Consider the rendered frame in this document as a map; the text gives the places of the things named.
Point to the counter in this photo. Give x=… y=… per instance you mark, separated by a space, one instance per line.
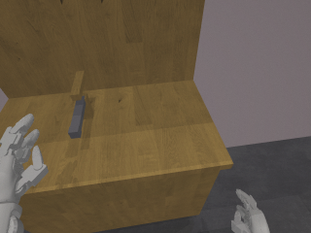
x=149 y=150

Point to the robot left forearm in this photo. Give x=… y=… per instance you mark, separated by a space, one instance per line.
x=10 y=213

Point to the robot right hand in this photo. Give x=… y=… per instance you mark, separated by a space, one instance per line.
x=254 y=219

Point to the robot left hand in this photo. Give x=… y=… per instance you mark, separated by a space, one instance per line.
x=14 y=151

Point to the tap lever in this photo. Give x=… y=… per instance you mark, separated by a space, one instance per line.
x=75 y=129

